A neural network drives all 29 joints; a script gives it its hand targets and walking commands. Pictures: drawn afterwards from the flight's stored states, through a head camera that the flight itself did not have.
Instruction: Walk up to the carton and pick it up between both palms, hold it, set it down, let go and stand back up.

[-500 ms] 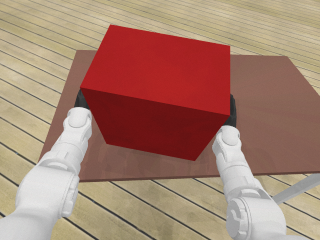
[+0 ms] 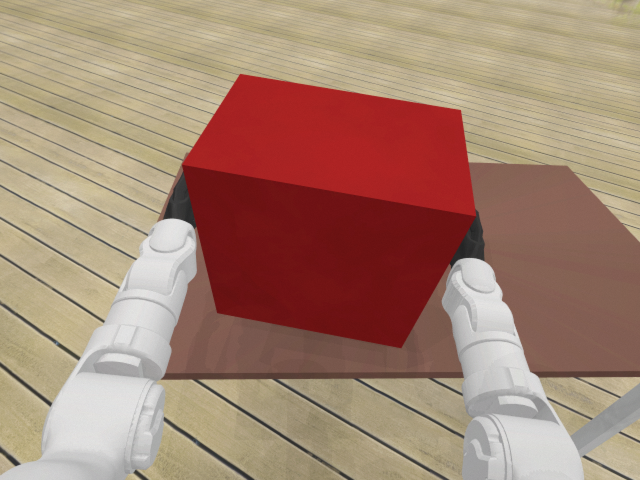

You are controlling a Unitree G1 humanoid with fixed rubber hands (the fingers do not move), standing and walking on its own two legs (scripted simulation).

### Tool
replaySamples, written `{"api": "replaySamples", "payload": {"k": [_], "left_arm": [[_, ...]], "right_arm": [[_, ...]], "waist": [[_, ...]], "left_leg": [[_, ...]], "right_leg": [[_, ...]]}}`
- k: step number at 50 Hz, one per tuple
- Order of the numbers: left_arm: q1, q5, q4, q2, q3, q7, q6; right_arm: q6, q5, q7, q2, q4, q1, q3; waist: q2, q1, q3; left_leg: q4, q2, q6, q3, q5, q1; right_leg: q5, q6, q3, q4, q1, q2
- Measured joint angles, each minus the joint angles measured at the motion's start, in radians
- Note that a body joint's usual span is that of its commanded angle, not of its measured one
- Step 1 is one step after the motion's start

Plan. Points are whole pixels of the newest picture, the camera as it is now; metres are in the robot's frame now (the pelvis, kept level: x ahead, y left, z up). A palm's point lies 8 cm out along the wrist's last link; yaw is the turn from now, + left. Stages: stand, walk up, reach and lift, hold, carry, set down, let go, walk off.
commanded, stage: reach and lift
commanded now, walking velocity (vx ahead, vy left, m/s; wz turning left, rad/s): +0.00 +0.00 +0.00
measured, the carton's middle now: (326, 221) +0.43 -0.03 +0.13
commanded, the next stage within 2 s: hold in 1.94 s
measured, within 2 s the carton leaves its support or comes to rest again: neither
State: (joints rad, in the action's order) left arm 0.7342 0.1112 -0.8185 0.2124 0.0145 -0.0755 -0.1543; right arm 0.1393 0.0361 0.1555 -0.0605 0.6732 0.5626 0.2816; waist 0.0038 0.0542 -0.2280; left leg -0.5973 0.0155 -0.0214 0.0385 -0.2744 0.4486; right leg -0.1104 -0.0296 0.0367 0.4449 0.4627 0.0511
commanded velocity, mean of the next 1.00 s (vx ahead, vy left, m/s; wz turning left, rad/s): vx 0.00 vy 0.00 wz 0.00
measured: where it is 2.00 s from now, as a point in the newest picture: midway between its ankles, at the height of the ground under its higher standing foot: outside the picture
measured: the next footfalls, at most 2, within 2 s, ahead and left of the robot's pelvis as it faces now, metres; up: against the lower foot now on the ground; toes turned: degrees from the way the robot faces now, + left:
none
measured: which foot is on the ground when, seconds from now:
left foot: down 0.00-1.00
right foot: down 0.00-1.00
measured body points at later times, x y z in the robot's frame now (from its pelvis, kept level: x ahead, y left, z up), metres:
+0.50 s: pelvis -0.01 -0.02 +0.00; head -0.05 -0.01 +0.45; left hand +0.41 +0.15 +0.19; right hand +0.38 -0.22 +0.16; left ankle +0.01 +0.10 -0.73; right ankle +0.07 -0.11 -0.73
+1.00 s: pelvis -0.01 -0.01 +0.01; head -0.06 +0.00 +0.45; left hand +0.39 +0.18 +0.22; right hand +0.38 -0.20 +0.19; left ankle +0.01 +0.10 -0.73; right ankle +0.07 -0.11 -0.73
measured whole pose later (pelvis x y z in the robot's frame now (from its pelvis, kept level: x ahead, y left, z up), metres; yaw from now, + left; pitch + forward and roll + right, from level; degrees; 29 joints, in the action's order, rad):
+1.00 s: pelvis -0.01 -0.01 +0.01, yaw +1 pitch +1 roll -1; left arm 0.77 -0.07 -0.50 0.14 0.24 -0.04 -0.61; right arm 0.41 0.04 0.14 -0.09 0.59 0.70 0.28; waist 0.00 0.03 -0.16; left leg -0.51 0.02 -0.02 0.04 -0.24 0.29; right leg -0.09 -0.03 0.04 0.39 0.32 0.04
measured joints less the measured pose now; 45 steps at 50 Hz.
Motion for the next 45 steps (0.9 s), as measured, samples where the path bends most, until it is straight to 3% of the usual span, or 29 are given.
{"api": "replaySamples", "payload": {"k": [6,16,31,37,45], "left_arm": [[0.016,-0.03,0.001,-0.01,0.066,0.014,-0.1],[0.068,-0.033,0.014,-0.01,0.108,0.01,-0.161],[0.064,-0.117,0.229,-0.042,0.181,0.03,-0.343],[0.062,-0.177,0.258,-0.059,0.221,0.054,-0.402],[0.039,-0.18,0.303,-0.07,0.221,0.04,-0.434]], "right_arm": [[0.061,0.0,-0.012,-0.004,0.045,0.036,0.0],[0.126,0.0,-0.012,-0.026,0.037,0.111,0.0],[0.249,0.005,-0.012,-0.026,-0.118,0.115,0.0],[0.269,0.007,-0.014,-0.026,-0.091,0.132,0.0],[0.272,0.007,-0.016,-0.025,-0.09,0.134,0.0]], "waist": [[0.0,0.0,0.027],[0.0,-0.006,0.05],[0.0,-0.019,0.051],[0.0,-0.023,0.069],[0.0,-0.023,0.073]], "left_leg": [[0.019,0.006,0.0,0.0,0.014,-0.054],[0.044,0.009,0.0,0.0,0.038,-0.066],[0.077,0.009,0.0,0.0,0.043,-0.098],[0.086,0.009,0.0,0.0,0.039,-0.141],[0.086,0.009,0.0,0.0,0.039,-0.152]], "right_leg": [[0.003,-0.001,0.0,0.0,-0.047,-0.006],[0.014,-0.012,0.0,0.0,-0.047,-0.009],[0.007,-0.016,0.0,-0.014,-0.069,-0.01],[0.007,-0.012,-0.001,-0.03,-0.117,-0.01],[0.017,-0.006,-0.001,-0.05,-0.137,-0.01]]}}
